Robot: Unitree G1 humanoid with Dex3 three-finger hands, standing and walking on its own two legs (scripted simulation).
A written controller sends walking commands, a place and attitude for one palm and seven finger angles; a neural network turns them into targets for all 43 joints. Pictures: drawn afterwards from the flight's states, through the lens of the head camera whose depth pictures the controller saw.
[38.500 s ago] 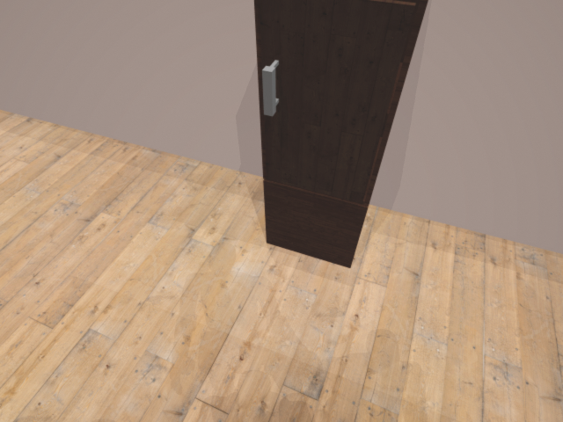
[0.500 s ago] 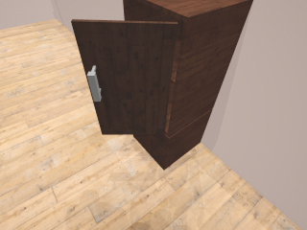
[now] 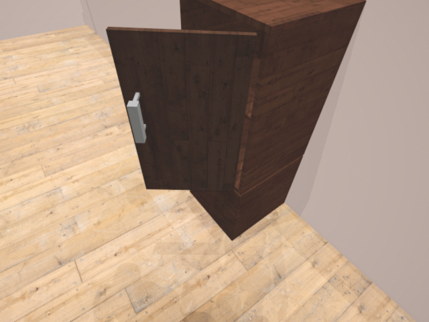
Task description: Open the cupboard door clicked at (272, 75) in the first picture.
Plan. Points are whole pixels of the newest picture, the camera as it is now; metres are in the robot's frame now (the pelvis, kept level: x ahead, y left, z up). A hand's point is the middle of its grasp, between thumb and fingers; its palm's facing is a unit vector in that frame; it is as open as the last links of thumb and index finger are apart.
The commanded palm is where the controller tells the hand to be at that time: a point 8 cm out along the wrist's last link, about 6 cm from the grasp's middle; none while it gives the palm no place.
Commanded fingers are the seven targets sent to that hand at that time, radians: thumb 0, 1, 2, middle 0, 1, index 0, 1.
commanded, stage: shuffle to correct the standing spot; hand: left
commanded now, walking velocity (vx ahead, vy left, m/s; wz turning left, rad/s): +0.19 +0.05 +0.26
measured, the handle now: (138, 117) +0.61 +0.25 +0.03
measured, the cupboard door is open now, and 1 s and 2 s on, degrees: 53 53 53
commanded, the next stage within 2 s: come to a stop and stand still in 0.20 s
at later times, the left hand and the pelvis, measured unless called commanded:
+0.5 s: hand out of the picture +0.15 +0.19 -0.17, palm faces +0.04 -0.98 -0.20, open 7.3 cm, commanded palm none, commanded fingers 0.00 0.90 0.90 -0.20 -0.30 -0.20 -0.30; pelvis +0.08 +0.00 +0.00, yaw +2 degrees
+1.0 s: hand out of the picture +0.08 +0.18 -0.18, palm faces +0.11 -0.97 -0.20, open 7.3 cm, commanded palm none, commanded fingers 0.00 0.90 0.90 -0.20 -0.30 -0.20 -0.30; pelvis +0.07 +0.00 +0.00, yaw +3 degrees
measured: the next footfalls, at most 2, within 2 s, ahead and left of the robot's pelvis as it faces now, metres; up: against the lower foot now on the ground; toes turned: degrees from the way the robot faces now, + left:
right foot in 0.50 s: +0.20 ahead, -0.11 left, +0.00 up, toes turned -2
right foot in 0.96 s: +0.12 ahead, -0.11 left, +0.00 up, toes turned +2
